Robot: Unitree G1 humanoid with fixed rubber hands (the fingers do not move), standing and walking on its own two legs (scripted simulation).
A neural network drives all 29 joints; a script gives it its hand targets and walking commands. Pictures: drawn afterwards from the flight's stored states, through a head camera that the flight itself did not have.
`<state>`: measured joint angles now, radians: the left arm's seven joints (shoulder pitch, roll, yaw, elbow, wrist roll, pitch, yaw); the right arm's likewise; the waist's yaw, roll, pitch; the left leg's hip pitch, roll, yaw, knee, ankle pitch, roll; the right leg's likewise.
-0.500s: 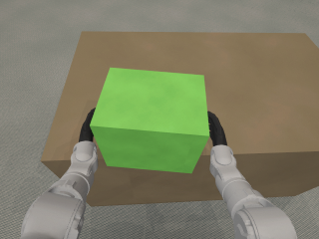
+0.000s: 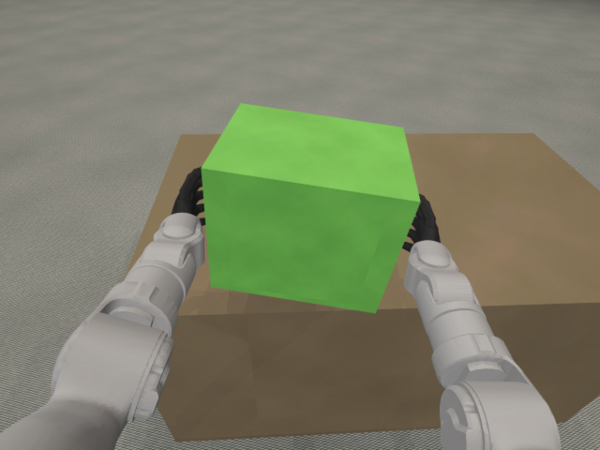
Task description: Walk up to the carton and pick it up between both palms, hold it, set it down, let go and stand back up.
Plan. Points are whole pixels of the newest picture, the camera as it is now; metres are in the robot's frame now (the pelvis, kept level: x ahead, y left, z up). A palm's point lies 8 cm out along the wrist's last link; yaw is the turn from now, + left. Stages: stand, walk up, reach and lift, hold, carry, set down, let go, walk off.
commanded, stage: reach and lift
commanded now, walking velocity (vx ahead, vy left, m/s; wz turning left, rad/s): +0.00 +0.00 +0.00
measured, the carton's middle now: (307, 207) +0.46 -0.04 +0.13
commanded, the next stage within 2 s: hold in 1.88 s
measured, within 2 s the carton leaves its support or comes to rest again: neither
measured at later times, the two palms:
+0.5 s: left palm (206, 215) +0.44 +0.11 +0.14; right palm (434, 213) +0.43 -0.22 +0.14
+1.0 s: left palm (180, 209) +0.41 +0.14 +0.18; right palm (432, 190) +0.41 -0.20 +0.19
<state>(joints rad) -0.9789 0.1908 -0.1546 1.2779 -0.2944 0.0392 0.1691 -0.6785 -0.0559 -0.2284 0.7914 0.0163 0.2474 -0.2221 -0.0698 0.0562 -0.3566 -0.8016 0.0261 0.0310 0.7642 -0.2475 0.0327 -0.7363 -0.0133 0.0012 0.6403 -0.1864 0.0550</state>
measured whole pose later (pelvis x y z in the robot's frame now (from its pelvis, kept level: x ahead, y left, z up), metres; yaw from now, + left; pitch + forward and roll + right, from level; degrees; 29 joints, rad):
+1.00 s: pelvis +0.03 -0.05 +0.03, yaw +1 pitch +4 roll +1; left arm -0.65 0.11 0.25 0.63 -0.12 0.40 0.15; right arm -0.72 -0.07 -0.04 0.59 0.04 0.49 -0.27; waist -0.02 0.04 -0.18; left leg -0.37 0.02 0.03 0.46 -0.16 -0.02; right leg -0.39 -0.01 0.01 0.50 -0.19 0.00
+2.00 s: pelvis +0.02 -0.04 +0.04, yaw +1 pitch +2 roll +0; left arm -0.61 0.11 0.25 0.40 -0.08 0.55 0.15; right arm -0.71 -0.08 -0.03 0.46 0.05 0.55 -0.27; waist -0.02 0.04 -0.15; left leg -0.33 0.02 0.03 0.42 -0.14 -0.01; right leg -0.33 -0.01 0.01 0.44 -0.15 0.01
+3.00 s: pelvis +0.01 -0.04 +0.04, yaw +1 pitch +1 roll +0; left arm -0.64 0.08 0.28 0.43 -0.02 0.61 0.13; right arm -0.70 -0.07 -0.07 0.48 0.05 0.54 -0.23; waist -0.02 0.04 -0.17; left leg -0.31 0.02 0.03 0.41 -0.13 0.00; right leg -0.31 -0.01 0.01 0.43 -0.14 0.01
